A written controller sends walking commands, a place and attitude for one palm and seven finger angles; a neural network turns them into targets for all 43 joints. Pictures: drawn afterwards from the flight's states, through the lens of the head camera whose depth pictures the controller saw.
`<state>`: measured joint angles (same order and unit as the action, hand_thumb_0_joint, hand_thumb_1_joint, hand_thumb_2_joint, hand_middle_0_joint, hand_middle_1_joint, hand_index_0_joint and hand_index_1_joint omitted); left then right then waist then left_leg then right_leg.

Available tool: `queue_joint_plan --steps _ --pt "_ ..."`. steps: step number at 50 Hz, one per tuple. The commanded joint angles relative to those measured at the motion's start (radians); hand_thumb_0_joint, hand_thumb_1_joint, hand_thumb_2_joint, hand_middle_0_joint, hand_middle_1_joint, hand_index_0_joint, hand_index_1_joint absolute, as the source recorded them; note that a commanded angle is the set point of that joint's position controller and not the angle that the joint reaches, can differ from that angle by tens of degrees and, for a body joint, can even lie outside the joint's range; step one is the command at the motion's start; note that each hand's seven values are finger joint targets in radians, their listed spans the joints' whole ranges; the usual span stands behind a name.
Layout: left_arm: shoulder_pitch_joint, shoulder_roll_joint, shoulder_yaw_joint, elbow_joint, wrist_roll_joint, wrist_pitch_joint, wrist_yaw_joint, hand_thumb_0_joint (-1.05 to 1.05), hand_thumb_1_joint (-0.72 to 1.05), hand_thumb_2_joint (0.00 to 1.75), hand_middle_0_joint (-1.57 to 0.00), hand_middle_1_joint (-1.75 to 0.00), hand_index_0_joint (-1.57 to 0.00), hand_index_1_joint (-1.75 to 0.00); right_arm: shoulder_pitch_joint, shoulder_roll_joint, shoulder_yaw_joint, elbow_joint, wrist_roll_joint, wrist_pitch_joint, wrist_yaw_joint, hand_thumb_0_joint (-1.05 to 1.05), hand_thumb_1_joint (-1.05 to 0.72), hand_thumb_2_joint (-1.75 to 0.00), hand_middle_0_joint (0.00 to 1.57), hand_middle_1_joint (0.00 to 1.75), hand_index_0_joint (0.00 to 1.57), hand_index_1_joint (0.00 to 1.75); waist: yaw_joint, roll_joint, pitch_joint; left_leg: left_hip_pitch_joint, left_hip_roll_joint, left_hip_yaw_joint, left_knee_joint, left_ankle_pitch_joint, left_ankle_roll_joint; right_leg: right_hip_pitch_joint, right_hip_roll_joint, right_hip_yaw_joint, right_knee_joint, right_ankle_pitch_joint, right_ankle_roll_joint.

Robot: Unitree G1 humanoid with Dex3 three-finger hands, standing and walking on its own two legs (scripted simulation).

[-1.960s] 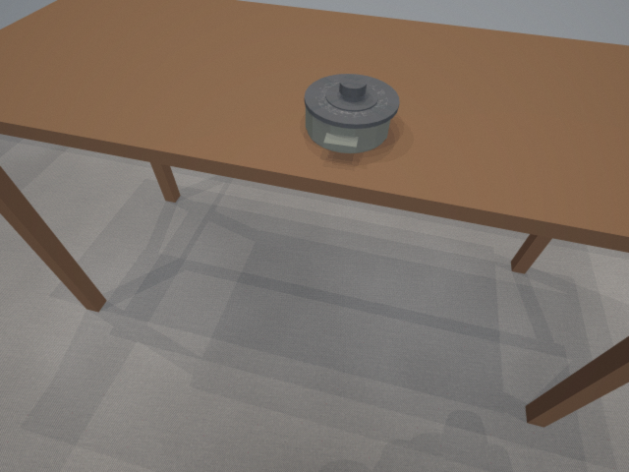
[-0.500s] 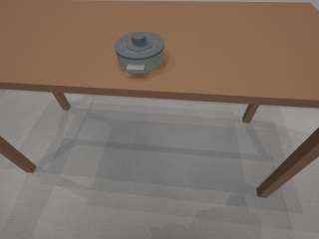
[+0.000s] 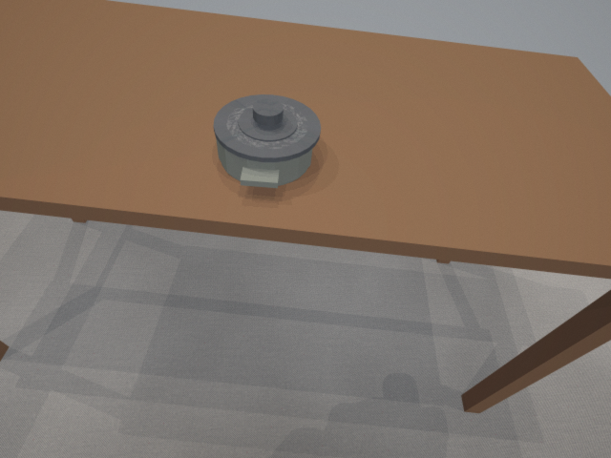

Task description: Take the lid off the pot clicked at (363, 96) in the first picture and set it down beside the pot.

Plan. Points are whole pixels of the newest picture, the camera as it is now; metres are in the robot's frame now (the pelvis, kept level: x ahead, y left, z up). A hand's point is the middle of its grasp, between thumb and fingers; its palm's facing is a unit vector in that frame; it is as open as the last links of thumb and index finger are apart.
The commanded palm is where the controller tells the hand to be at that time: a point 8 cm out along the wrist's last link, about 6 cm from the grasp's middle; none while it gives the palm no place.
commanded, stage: come to a stop and stand still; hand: left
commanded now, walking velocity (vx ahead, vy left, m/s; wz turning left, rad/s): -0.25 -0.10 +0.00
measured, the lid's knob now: (268, 112) +0.54 +0.12 +0.16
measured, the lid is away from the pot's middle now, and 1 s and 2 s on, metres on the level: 0.00 0.00 0.00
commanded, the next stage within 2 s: look again from close up in 1.24 s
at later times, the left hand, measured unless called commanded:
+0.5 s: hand out of the picture +0.04 +0.14 -0.15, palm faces +0.06 -0.95 -0.32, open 7.4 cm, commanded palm none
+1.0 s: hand out of the picture -0.08 +0.11 -0.17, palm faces +0.09 -0.98 -0.20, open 7.4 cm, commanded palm none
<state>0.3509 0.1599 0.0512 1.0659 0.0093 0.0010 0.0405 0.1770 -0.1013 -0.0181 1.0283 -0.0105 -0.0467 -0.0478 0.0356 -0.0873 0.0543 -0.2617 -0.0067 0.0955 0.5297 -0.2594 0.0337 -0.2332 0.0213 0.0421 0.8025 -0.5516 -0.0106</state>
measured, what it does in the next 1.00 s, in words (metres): steps on the spot: right foot, then left foot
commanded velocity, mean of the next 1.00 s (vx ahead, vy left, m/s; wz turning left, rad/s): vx -0.02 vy -0.01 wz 0.00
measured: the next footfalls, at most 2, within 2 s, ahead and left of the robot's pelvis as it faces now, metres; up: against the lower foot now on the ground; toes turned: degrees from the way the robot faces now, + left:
right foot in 0.30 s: +0.02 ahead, -0.17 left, +0.00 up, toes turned +2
left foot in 0.62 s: +0.00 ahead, +0.03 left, +0.00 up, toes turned +5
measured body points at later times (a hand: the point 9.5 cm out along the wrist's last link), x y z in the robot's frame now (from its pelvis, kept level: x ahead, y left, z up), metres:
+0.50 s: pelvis -0.04 -0.07 -0.01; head -0.03 -0.10 +0.44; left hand +0.04 +0.19 -0.13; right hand +0.03 -0.33 -0.16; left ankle -0.03 +0.05 -0.70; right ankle -0.02 -0.17 -0.73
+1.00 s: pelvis -0.07 -0.07 +0.00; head -0.07 -0.06 +0.45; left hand -0.08 +0.16 -0.15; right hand -0.03 -0.30 -0.15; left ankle -0.04 +0.02 -0.73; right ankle -0.02 -0.17 -0.73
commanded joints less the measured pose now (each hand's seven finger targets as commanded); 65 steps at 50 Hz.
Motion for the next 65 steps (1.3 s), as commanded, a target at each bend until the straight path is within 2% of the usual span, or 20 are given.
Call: queue_joint_plan --steps 1,3,6,11,12,13,15,16,17,19,21,25,28,30,32,34,41,47,53,65 --pt "0.042 0.062 0.015 -0.067 0.004 0.009 0.012 0.00 0.90 0.90 -0.20 -0.30 -0.20 -0.30 0.097 -0.161 -0.024 -0.013 -0.006 0.022 -0.018 0.00 -0.90 -0.90 0.20 0.30 0.20 0.30 -0.033 0.242 -0.021 0.099 0.313 -0.258 -0.168 0.934 0.160 -0.118 -0.054 0.022 0.116 0.005 0.024" --pt "0.035 0.064 0.020 -0.084 0.003 0.020 0.009 0.00 0.90 0.90 -0.20 -0.30 -0.20 -0.30 0.087 -0.189 -0.040 -0.034 -0.007 0.030 -0.019 0.00 -0.90 -0.90 0.20 0.30 0.20 0.30 -0.030 0.179 -0.077 0.137 0.313 -0.254 -0.159 0.905 0.160 -0.135 -0.041 0.015 0.146 0.039 0.026" --pt "0.002 0.073 0.030 -0.117 0.006 0.029 0.003 0.00 0.90 0.90 -0.20 -0.30 -0.20 -0.30 0.076 -0.204 -0.053 -0.052 -0.011 0.038 -0.014 0.00 -0.90 -0.90 0.20 0.30 0.20 0.30 -0.036 0.221 -0.126 0.163 0.297 -0.222 -0.151 0.805 0.150 -0.175 -0.034 0.016 0.192 0.069 0.028" --pt "-0.043 0.072 0.023 -0.157 0.004 0.021 -0.008 0.00 0.90 0.90 -0.20 -0.30 -0.20 -0.30 0.036 -0.219 -0.065 -0.074 -0.020 0.047 0.003 0.00 -0.90 -0.90 0.20 0.30 0.20 0.30 -0.036 0.298 -0.104 0.080 0.257 -0.198 -0.155 0.522 0.108 -0.072 -0.046 -0.043 -0.056 0.131 0.024" --pt "-0.028 0.192 -0.024 -0.179 0.009 -0.003 0.006 0.00 0.90 0.90 -0.20 -0.30 -0.20 -0.30 0.093 -0.222 -0.057 -0.083 -0.031 0.045 0.000 0.00 -0.90 -0.90 0.20 0.30 0.20 0.30 -0.009 0.249 -0.213 0.263 0.163 -0.209 -0.102 0.573 0.093 -0.023 0.013 -0.083 -0.189 0.146 0.005" --pt "-0.009 0.181 -0.001 -0.210 0.009 0.006 -0.013 0.00 0.90 0.90 -0.20 -0.30 -0.20 -0.30 0.048 -0.279 -0.084 -0.143 -0.006 0.033 0.014 0.00 -0.90 -0.90 0.20 0.30 0.20 0.30 -0.007 0.171 -0.242 0.174 0.212 -0.195 -0.004 0.458 0.045 -0.051 -0.024 -0.044 -0.340 0.277 0.007" --pt "-0.051 0.248 0.020 -0.221 0.026 0.001 -0.002 0.00 0.90 0.90 -0.20 -0.30 -0.20 -0.30 0.029 -0.183 -0.068 -0.165 -0.001 0.040 0.017 0.00 -0.90 -0.90 0.20 0.30 0.20 0.30 -0.009 -0.094 -0.116 -0.113 0.034 -0.054 0.156 0.010 -0.027 0.045 -0.202 0.162 -0.390 0.658 -0.054" --pt "-0.063 0.260 0.013 -0.233 0.028 0.004 0.000 0.00 0.90 0.90 -0.20 -0.30 -0.20 -0.30 0.015 -0.162 -0.064 -0.183 -0.005 0.058 0.020 0.00 -0.90 -0.90 0.20 0.30 0.20 0.30 -0.013 -0.082 -0.069 -0.158 0.012 -0.077 0.242 -0.197 -0.040 -0.013 -0.275 0.218 -0.420 0.547 -0.109" --pt "-0.084 0.253 0.003 -0.248 0.031 0.002 0.000 0.00 0.90 0.90 -0.20 -0.30 -0.20 -0.30 0.023 -0.150 -0.059 -0.193 -0.011 0.067 0.026 0.00 -0.90 -0.90 0.20 0.30 0.20 0.30 -0.029 0.031 -0.036 -0.136 0.014 -0.095 0.268 -0.210 -0.045 -0.076 -0.279 0.203 -0.435 0.404 -0.140" --pt "-0.121 0.265 0.023 -0.270 0.027 0.003 0.009 0.00 0.90 0.90 -0.20 -0.30 -0.20 -0.30 0.020 -0.190 -0.073 -0.194 -0.014 0.078 0.022 0.00 -0.90 -0.90 0.20 0.30 0.20 0.30 -0.033 -0.117 0.016 -0.233 0.017 -0.131 0.426 -0.185 -0.022 -0.109 -0.259 0.254 -0.472 0.331 -0.142" --pt "-0.144 0.250 0.025 -0.285 0.026 -0.001 0.013 0.00 0.90 0.90 -0.20 -0.30 -0.20 -0.30 0.038 -0.206 -0.078 -0.193 -0.013 0.070 0.024 0.00 -0.90 -0.90 0.20 0.30 0.20 0.30 -0.045 -0.116 0.038 -0.269 0.029 -0.141 0.493 -0.176 -0.016 -0.092 -0.249 0.238 -0.458 0.384 -0.167" --pt "-0.113 0.225 0.018 -0.288 0.030 0.003 0.017 0.00 0.90 0.90 -0.20 -0.30 -0.20 -0.30 0.056 -0.152 -0.053 -0.201 -0.003 0.065 0.027 0.00 -0.90 -0.90 0.20 0.30 0.20 0.30 -0.043 -0.051 -0.027 -0.188 0.019 -0.096 0.328 -0.193 -0.026 -0.037 -0.250 0.207 -0.412 0.489 -0.190" --pt "-0.109 0.216 0.004 -0.279 0.015 0.004 0.017 0.00 0.90 0.90 -0.20 -0.30 -0.20 -0.30 0.107 -0.130 -0.040 -0.178 -0.003 0.053 0.029 0.00 -0.90 -0.90 0.20 0.30 0.20 0.30 -0.063 0.008 -0.077 -0.007 0.000 -0.075 0.084 -0.054 -0.024 -0.069 -0.210 0.165 -0.396 0.413 -0.130" --pt "-0.107 0.185 -0.009 -0.270 0.006 0.001 0.016 0.00 0.90 0.90 -0.20 -0.30 -0.20 -0.30 0.120 -0.172 -0.038 -0.160 -0.005 0.039 0.028 0.00 -0.90 -0.90 0.20 0.30 0.20 0.30 -0.064 0.092 -0.072 0.082 0.059 -0.160 -0.040 0.101 0.011 -0.122 -0.130 0.103 -0.359 0.360 -0.055" --pt "-0.069 0.150 -0.017 -0.259 0.003 -0.002 0.013 0.00 0.90 0.90 -0.20 -0.30 -0.20 -0.30 0.093 -0.200 -0.036 -0.163 -0.010 0.036 0.022 0.00 -0.90 -0.90 0.20 0.30 0.20 0.30 -0.027 0.147 -0.068 0.063 0.144 -0.225 -0.067 0.212 0.047 -0.086 -0.064 0.032 -0.349 0.359 0.013" --pt "-0.058 0.157 -0.020 -0.225 0.003 0.001 0.009 0.00 0.90 0.90 -0.20 -0.30 -0.20 -0.30 0.065 -0.194 -0.029 -0.143 -0.012 0.041 0.021 0.00 -0.90 -0.90 0.20 0.30 0.20 0.30 -0.027 0.255 -0.059 0.002 0.146 -0.243 -0.109 0.168 0.052 -0.036 -0.052 0.004 -0.323 0.334 0.012" --pt "-0.029 0.152 -0.022 -0.181 0.009 -0.008 0.001 0.00 0.90 0.90 -0.20 -0.30 -0.20 -0.30 0.106 -0.162 -0.025 -0.109 -0.015 0.051 0.026 0.00 -0.90 -0.90 0.20 0.30 0.20 0.30 -0.046 0.063 0.015 -0.059 0.066 -0.168 -0.079 -0.130 0.014 -0.088 -0.112 0.117 -0.484 0.105 -0.042" --pt "-0.033 0.141 -0.020 -0.159 0.011 -0.006 0.002 0.00 0.90 0.90 -0.20 -0.30 -0.20 -0.30 0.161 -0.141 -0.021 -0.072 -0.012 0.049 0.027 0.00 -0.90 -0.90 0.20 0.30 0.20 0.30 -0.061 0.067 0.028 -0.033 0.062 -0.169 -0.094 -0.160 0.012 -0.151 -0.114 0.100 -0.494 0.043 -0.045" --pt "0.024 0.104 -0.030 -0.113 0.009 -0.012 -0.002 0.00 0.90 0.90 -0.20 -0.30 -0.20 -0.30 0.145 -0.155 -0.016 -0.048 -0.010 0.034 0.022 0.00 -0.90 -0.90 0.20 0.30 0.20 0.30 -0.028 0.157 0.020 -0.109 0.118 -0.242 -0.220 -0.182 0.029 -0.038 -0.076 0.024 -0.392 0.212 -0.028" --pt "0.031 0.079 -0.036 -0.068 0.006 -0.019 0.003 0.00 0.90 0.90 -0.20 -0.30 -0.20 -0.30 0.173 -0.133 -0.015 0.003 -0.004 0.027 0.018 0.00 -0.90 -0.90 0.20 0.30 0.20 0.30 -0.037 0.087 0.019 -0.054 0.108 -0.215 -0.197 -0.085 0.026 -0.039 -0.101 0.044 -0.400 0.283 -0.031"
